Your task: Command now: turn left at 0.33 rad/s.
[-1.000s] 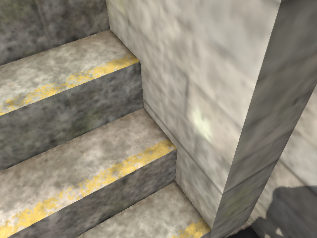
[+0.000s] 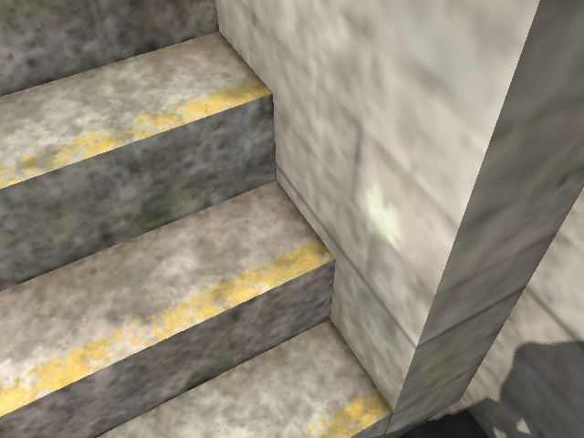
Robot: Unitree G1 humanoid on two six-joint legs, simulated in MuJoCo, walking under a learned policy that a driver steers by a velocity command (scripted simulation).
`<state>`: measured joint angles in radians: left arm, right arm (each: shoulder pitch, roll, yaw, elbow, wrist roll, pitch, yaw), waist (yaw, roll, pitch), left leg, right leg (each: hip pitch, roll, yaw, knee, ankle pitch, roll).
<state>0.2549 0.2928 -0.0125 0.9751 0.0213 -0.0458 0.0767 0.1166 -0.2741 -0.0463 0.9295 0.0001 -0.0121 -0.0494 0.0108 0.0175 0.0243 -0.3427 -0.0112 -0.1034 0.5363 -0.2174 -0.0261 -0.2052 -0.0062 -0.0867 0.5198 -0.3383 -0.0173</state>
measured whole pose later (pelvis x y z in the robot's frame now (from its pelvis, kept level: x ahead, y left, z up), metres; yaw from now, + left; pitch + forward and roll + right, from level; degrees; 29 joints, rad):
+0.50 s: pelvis +0.00 +0.07 +0.00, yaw +15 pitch +4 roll +0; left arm 0.15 0.29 0.02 0.75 0.03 -0.06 0.08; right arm 0.26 -0.27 -0.06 0.68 -0.02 0.04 -0.03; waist -0.02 0.01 -0.02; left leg -0.33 -0.11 -0.06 0.50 -0.23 0.09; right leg -0.54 -0.02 0.00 0.91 -0.38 0.04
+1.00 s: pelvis +0.06 +0.15 +0.00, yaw +24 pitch +2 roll +2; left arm 0.33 0.21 -0.02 0.70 0.00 -0.05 0.04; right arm 0.15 -0.19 0.00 0.62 -0.03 -0.04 0.00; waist 0.03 -0.01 -0.01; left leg -0.28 -0.04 0.02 0.52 -0.23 0.01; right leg -0.31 -0.13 -0.03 0.76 -0.41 0.02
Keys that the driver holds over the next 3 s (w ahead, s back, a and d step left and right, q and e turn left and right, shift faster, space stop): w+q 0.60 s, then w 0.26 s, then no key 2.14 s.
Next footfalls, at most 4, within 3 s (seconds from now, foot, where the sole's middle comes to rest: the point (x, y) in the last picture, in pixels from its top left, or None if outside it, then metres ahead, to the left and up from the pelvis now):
0.60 right None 0.11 0.01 -0.77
0.96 left None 0.05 0.28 -0.77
1.32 right None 0.19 0.08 -0.77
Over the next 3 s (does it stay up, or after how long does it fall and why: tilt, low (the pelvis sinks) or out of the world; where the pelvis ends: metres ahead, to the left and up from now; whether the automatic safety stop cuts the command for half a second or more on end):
stays up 0.11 0.12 0.01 its command is cut before an obstacle from the start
